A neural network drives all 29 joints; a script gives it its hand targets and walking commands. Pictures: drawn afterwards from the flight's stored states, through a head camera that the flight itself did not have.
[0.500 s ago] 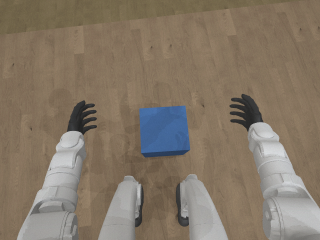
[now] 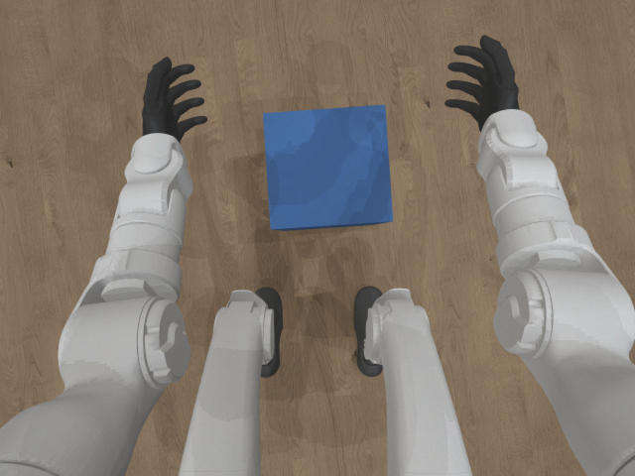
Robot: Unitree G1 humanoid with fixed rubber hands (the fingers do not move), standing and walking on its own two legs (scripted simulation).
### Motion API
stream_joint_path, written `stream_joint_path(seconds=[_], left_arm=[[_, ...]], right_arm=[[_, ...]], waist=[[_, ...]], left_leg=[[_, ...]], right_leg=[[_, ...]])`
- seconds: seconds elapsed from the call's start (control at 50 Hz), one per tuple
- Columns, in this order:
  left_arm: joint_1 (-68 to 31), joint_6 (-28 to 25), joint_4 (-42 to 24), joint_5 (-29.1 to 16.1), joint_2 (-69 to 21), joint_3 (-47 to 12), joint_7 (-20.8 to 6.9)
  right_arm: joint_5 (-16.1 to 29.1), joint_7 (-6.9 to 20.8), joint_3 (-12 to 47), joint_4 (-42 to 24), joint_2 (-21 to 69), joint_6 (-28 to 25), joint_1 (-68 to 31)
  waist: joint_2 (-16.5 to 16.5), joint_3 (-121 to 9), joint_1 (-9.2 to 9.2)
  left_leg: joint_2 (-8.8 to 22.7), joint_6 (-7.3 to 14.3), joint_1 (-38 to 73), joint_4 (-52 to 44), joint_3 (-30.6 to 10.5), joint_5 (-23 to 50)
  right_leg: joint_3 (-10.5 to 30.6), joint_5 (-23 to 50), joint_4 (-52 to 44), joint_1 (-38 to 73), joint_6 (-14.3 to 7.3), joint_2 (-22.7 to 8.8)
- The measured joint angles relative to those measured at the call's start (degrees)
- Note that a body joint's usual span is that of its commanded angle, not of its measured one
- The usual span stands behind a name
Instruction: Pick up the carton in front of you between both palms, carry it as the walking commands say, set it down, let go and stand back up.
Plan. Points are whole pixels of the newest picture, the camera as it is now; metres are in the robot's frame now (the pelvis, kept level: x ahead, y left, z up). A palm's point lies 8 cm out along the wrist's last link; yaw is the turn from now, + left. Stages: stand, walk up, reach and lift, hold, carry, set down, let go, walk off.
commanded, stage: reach and lift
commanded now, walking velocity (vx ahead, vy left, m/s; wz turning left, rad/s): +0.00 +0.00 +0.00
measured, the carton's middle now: (326, 177) +0.47 -0.01 -0.46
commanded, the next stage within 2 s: none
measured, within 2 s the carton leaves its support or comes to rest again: leaves its support in 1.50 s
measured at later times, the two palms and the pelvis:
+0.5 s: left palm (215, 173) +0.46 +0.18 -0.34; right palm (435, 160) +0.47 -0.20 -0.34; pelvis -0.04 +0.01 -0.18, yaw +1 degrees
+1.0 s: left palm (229, 166) +0.48 +0.17 -0.39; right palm (420, 163) +0.48 -0.19 -0.39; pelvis -0.03 +0.00 -0.21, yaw +1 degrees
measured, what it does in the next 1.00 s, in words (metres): lowers itself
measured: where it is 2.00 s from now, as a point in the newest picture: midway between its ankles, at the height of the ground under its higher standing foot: (317, 347)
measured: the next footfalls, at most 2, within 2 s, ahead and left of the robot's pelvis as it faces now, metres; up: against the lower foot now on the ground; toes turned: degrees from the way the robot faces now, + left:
none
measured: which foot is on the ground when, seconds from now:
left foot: down 0.00-1.00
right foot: down 0.00-1.00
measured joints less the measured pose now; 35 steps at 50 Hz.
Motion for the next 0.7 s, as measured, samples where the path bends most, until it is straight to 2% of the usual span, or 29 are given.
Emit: stream_joint_path(seconds=[0.14, 0.24, 0.3, 0.56, 0.7], left_arm=[[2.53, -2.56, -2.66, -5.96, 2.29, -5.55, 1.07], [2.44, -1.93, -6.54, -10.17, 4.07, -9.74, 2.47], [0.96, -1.08, -7.14, -11.45, 4.67, -11.02, 3.32], [-13.84, -1.73, 7.2, -14.41, 6.73, -13.12, 3.9], [-20.18, -3.33, 11.98, -20.5, 10.59, -18.18, 3.74]], right_arm=[[5.12, -1.8, 4.45, -4.35, -1.0, -2.24, 3.46], [9.75, -2.68, 8.23, -8.16, -3.12, -1.75, 3.55], [11.38, -2.87, 9.34, -8.19, -4.35, -1.03, 1.89], [14.92, -3.97, 13.19, 6.92, -7.25, -2.21, -13.3], [16.67, -5.06, 16.18, 7.77, -8.15, -3.91, -16.16]], waist=[[0.35, 1.05, -0.72], [0.4, 4.92, -1.05], [0.44, 7.25, -1.07], [1.03, 19.49, -0.92], [2.45, 25.2, -0.85]], left_leg=[[-0.58, -0.11, -12.29, 13.77, -0.33, -4.87], [-0.85, -0.08, -18.45, 23.35, -0.42, -7.05], [-0.91, 0.01, -20.98, 28.03, -0.37, -7.55], [-1.28, -0.02, -27.33, 39.93, -0.15, -5.86], [-1.94, -0.42, -28.99, 43.83, -0.31, -5.81]], right_leg=[[-0.03, -5.01, 13.76, -12.11, 0.15, -0.43], [0.12, -7.18, 23.2, -18.16, 0.31, -0.51], [0.24, -7.61, 27.79, -20.66, 0.47, -0.49], [0.7, -5.98, 39.84, -27.1, 0.61, -0.58], [0.63, -6.39, 44.07, -28.63, 0.3, -1.14]])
